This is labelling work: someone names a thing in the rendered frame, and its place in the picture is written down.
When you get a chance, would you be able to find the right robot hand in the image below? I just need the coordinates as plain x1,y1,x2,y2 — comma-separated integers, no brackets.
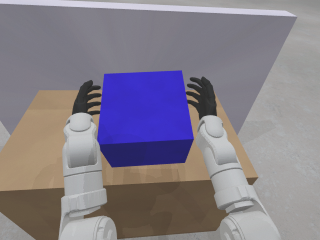
186,76,217,120

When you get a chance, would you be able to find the carton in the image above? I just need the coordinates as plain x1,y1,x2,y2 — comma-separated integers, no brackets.
97,70,194,168

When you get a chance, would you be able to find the left robot forearm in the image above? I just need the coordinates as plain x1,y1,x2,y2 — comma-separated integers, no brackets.
58,112,107,240

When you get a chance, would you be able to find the left robot upper arm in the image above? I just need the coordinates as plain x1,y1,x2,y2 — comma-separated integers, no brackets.
60,215,117,240

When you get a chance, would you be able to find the left robot hand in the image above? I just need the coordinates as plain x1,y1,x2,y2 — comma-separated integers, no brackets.
72,80,102,116

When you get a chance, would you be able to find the pedestal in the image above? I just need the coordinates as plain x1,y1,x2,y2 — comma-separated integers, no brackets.
0,90,258,240

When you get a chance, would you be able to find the right robot forearm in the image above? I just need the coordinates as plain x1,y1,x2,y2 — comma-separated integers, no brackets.
195,115,282,240

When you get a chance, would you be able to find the right robot upper arm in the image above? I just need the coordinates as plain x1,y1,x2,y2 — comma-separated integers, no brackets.
219,210,281,240

